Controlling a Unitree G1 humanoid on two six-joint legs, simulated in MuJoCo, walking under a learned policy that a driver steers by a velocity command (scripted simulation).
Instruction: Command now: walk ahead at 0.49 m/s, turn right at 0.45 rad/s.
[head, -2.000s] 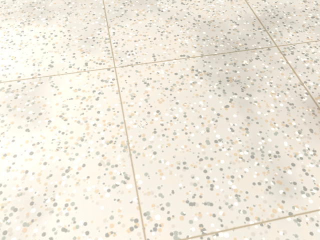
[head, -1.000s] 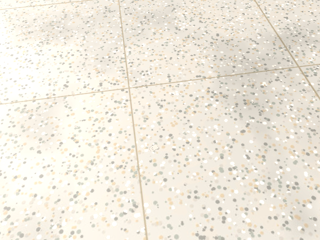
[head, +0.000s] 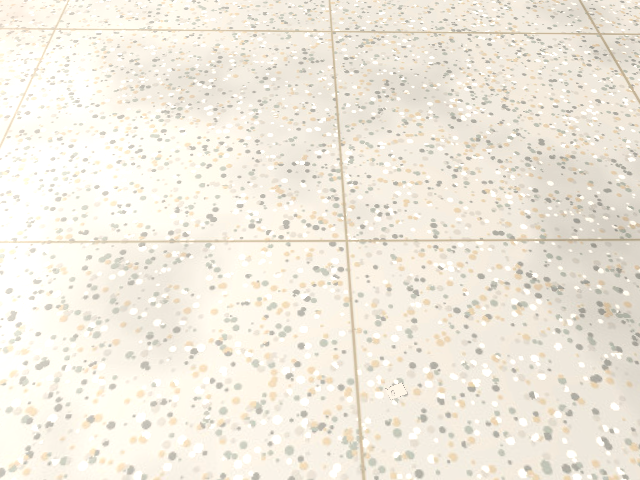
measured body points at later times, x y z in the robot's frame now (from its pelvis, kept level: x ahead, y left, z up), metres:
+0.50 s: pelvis +0.29 -0.01 +0.01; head +0.32 -0.03 +0.45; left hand +0.43 +0.25 -0.10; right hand +0.44 -0.30 -0.07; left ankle +0.50 +0.10 -0.70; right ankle +0.20 -0.08 -0.73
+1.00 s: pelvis +0.51 -0.08 +0.00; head +0.54 -0.10 +0.45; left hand +0.82 +0.02 -0.07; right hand +0.40 -0.34 -0.13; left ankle +0.50 +0.08 -0.73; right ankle +0.56 -0.23 -0.73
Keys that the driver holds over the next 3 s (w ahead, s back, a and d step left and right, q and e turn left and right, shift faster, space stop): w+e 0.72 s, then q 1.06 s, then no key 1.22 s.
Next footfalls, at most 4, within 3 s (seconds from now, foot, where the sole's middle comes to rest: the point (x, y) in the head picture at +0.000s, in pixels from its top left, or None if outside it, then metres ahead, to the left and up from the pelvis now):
0.12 right None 0.24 -0.09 -0.77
0.56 left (282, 457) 0.53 0.06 -0.77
0.98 right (428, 424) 0.59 -0.25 -0.77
1.38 left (305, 413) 0.63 0.01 -0.77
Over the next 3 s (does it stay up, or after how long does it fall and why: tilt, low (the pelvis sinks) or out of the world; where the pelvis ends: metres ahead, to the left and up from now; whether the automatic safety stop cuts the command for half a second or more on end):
stays up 0.55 -0.06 0.00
